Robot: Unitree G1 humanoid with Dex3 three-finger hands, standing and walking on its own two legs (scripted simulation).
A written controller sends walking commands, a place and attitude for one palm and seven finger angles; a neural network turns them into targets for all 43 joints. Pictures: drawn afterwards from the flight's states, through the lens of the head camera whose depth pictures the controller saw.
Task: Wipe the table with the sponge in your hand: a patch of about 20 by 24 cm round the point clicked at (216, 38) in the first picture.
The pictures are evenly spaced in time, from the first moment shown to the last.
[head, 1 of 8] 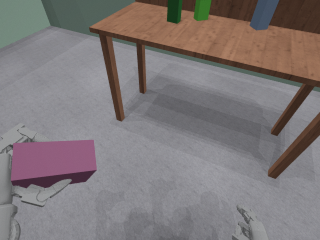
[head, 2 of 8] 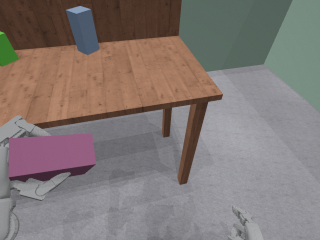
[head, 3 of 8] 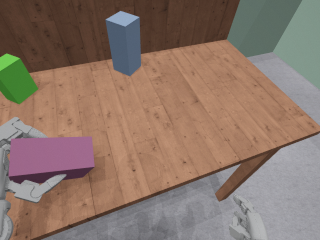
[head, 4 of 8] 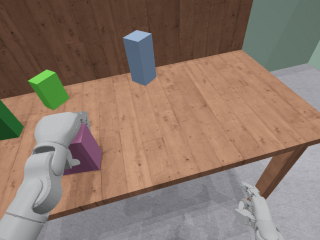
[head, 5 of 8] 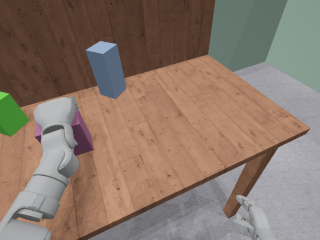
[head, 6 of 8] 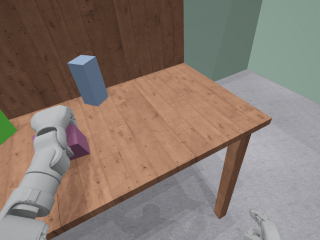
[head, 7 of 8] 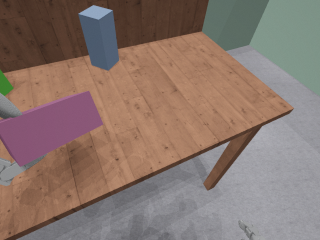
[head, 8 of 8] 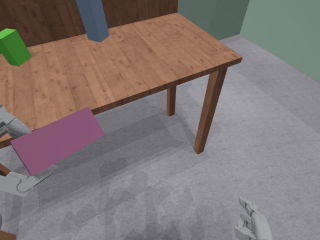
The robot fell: no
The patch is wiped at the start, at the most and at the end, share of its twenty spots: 0.00 0.85 0.85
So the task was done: no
